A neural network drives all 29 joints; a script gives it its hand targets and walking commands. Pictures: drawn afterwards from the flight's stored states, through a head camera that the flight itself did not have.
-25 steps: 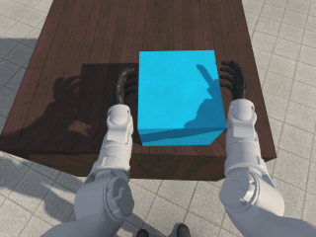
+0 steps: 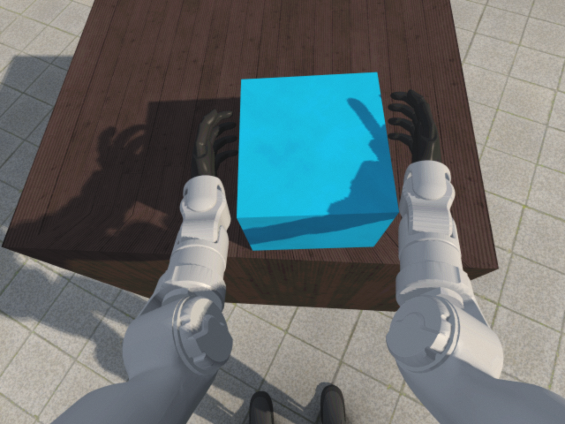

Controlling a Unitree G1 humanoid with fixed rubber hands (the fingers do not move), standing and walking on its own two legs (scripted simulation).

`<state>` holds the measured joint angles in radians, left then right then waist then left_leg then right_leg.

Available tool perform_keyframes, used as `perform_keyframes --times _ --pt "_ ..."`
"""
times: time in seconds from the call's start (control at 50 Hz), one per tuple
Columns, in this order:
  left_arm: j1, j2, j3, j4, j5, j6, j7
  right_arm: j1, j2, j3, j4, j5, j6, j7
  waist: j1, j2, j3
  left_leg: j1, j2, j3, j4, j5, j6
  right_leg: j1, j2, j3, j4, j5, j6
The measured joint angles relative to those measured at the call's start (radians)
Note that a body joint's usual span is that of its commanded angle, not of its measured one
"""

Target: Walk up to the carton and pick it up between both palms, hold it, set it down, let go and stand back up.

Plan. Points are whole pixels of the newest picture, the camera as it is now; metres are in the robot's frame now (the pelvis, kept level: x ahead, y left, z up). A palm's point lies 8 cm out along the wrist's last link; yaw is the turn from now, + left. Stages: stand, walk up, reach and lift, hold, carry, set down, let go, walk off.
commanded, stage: set down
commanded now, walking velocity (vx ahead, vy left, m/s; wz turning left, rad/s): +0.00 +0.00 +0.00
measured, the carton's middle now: (310, 167) +0.49 -0.05 -0.06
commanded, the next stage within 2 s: none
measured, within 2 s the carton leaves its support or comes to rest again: neither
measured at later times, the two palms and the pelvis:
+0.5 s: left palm (207, 169) +0.47 +0.10 +0.01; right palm (421, 153) +0.45 -0.19 +0.03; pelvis +0.01 +0.01 +0.00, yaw -1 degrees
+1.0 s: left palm (206, 170) +0.47 +0.10 +0.01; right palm (421, 154) +0.45 -0.19 +0.03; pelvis +0.01 +0.01 +0.00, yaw -1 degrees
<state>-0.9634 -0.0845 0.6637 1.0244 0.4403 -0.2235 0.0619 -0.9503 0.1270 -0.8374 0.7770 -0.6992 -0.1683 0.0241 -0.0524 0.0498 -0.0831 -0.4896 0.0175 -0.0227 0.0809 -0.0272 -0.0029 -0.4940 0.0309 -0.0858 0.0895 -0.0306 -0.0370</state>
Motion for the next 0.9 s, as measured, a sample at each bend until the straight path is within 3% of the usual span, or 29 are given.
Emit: perform_keyframes --times 0.06,0.5,0.9 --pt "-0.002 -0.001 -0.006 -0.01 0.004 0.0 0.0 -0.005 0.003 -0.009 -0.007 -0.01 0.001 0.002 -0.001 -0.01 0.001 -0.006 0.001 -0.001 -0.002 0.004 -0.023 -0.006 0.001 -0.003 0.0 0.0 -0.007" --pt "0.055 -0.039 -0.025 -0.09 0.027 0.009 -0.013 0.029 0.006 -0.02 -0.025 0.007 0.0 0.036 -0.009 -0.027 0.003 0.014 -0.011 0.012 0.023 -0.029 -0.007 0.014 -0.014 -0.011 0.014 -0.021 0.005" --pt "0.057 -0.043 -0.02 -0.14 0.026 0.014 -0.032 0.021 0.011 -0.001 -0.043 0.042 0.015 0.039 -0.015 -0.04 0.031 0.01 -0.009 0.008 0.036 -0.032 -0.01 0.008 -0.013 -0.022 0.029 -0.026 0.0"
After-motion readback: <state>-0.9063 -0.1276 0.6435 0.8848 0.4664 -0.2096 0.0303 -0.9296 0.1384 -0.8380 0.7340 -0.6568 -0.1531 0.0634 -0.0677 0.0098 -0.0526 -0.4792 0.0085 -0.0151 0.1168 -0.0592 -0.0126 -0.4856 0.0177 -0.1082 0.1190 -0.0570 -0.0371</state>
